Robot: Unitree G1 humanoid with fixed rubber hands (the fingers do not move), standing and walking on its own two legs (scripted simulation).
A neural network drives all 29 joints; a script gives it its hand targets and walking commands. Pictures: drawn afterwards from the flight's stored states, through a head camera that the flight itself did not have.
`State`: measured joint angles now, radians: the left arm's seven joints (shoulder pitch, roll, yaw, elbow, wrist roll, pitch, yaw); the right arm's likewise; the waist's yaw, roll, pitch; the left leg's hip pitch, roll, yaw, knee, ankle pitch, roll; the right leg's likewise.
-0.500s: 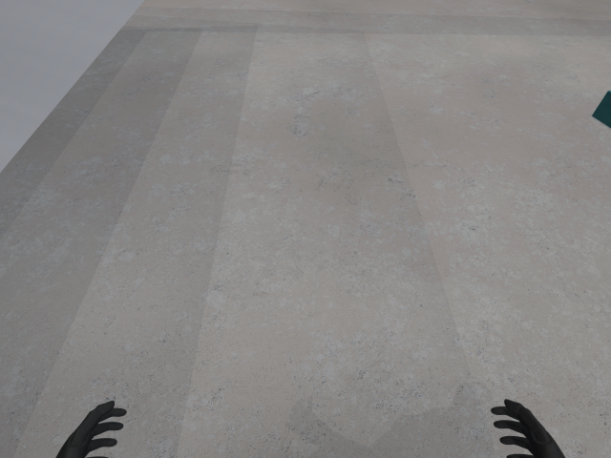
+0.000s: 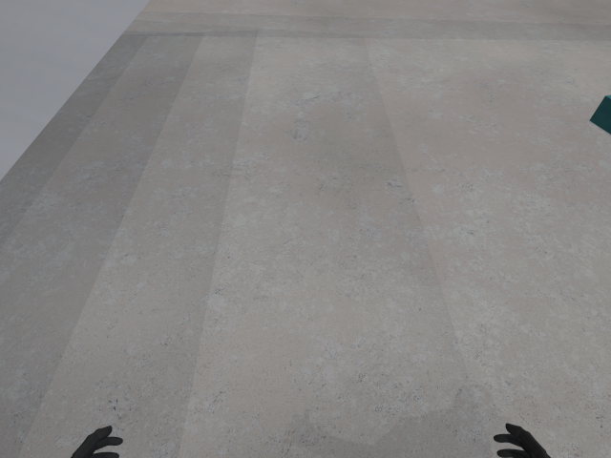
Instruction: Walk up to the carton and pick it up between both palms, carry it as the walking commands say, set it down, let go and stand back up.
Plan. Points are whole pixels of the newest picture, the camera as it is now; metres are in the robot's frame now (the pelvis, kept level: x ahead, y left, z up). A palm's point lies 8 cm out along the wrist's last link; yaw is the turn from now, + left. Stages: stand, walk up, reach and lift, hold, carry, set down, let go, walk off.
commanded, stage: stand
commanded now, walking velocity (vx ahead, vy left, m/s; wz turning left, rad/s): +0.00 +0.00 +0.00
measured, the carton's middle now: out of the picture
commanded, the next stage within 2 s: walk up in 0.24 s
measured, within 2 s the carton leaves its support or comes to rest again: neither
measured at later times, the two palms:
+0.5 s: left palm out of the picture +0.12 +0.31 -0.08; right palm out of the picture +0.10 -0.33 -0.08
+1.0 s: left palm (223, 334) +0.32 +0.14 -0.06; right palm out of the picture +0.17 -0.53 -0.07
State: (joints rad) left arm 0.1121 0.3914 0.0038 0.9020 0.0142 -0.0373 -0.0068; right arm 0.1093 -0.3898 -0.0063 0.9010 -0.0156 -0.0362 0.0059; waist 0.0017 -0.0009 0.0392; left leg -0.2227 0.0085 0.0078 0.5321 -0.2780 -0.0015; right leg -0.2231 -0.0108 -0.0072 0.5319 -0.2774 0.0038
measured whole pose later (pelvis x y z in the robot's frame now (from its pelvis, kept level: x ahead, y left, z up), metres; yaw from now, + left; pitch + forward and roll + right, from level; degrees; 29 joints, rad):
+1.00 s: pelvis +0.15 -0.17 +0.00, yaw -22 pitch +0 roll -1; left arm 0.27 0.48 0.09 0.87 0.01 -0.06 -0.13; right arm 0.14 -0.50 -0.06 0.88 -0.02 -0.10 0.09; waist 0.07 0.05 -0.03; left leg -0.50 0.11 0.07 0.85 -0.32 0.00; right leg -0.23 0.01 -0.06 0.46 -0.24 -0.04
